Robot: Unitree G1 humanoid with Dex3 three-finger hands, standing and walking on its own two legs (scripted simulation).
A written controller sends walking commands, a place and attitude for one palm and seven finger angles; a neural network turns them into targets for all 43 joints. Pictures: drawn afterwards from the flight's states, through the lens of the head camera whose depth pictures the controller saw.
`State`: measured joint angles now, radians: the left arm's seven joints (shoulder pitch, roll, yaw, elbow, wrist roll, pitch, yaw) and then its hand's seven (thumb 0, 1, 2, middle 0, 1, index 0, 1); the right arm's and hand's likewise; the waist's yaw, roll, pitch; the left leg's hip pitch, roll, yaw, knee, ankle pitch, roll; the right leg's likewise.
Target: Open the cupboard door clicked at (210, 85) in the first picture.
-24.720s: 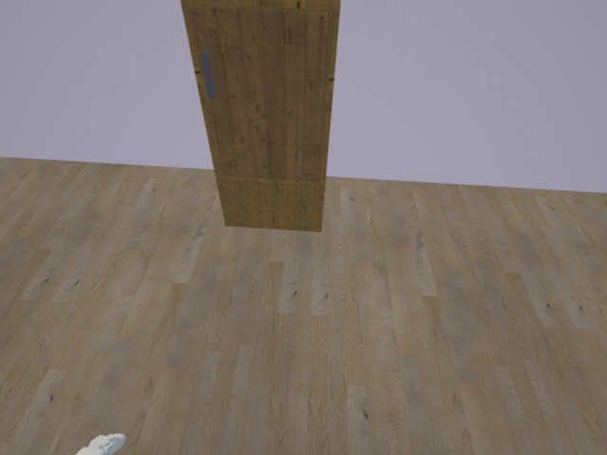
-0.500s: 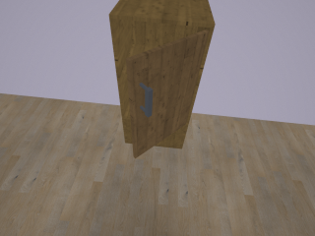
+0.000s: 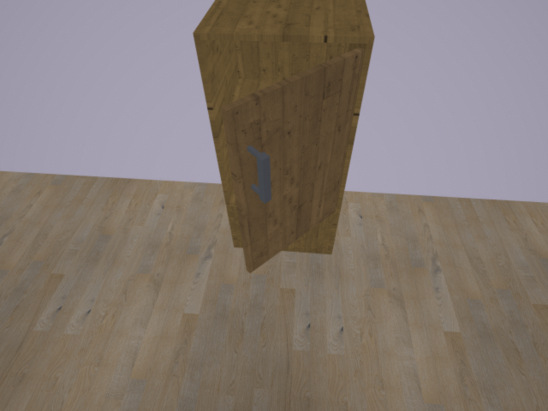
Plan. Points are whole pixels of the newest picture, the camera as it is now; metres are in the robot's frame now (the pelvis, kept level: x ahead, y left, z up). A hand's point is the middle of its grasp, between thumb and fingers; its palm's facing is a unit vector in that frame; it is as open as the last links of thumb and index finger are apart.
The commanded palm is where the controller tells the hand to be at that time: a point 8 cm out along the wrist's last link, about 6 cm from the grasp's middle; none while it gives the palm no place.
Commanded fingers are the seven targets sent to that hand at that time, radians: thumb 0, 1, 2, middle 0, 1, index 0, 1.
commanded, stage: let the arm hang, fingers relaxed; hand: left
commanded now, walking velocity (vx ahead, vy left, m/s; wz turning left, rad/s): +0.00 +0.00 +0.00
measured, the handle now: (258, 174) +0.60 +0.07 -0.03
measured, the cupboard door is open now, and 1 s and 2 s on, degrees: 46 46 46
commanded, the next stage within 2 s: look to check the result in 0.32 s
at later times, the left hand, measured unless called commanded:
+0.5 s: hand out of the picture -0.01 +0.16 -0.17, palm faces +0.05 -0.98 -0.19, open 7.3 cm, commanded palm none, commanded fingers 0.00 0.90 0.90 -0.20 -0.30 -0.20 -0.30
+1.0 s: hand out of the picture +0.01 +0.15 -0.17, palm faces +0.05 -0.98 -0.19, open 7.3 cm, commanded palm none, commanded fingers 0.00 0.90 0.90 -0.20 -0.30 -0.20 -0.30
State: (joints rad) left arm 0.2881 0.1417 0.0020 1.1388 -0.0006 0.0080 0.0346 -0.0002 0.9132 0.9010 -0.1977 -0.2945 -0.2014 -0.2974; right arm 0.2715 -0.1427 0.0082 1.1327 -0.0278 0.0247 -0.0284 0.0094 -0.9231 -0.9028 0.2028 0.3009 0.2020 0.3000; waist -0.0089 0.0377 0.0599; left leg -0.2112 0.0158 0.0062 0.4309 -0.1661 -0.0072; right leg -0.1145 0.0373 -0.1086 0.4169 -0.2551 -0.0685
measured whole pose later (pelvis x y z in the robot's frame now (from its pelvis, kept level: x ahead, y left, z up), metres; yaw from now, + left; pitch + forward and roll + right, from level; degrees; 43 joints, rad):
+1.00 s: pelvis +0.02 -0.01 +0.00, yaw +0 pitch -2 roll +1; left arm 0.30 0.11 0.01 1.15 0.00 -0.01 0.04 0.00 0.91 0.90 -0.20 -0.29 -0.20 -0.30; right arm 0.28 -0.12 0.00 1.15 -0.02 0.01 -0.04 0.00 -0.91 -0.90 0.20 0.30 0.20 0.30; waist -0.01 0.02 0.05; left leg -0.19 0.02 0.01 0.41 -0.19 -0.02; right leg -0.10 0.04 -0.10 0.41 -0.28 -0.08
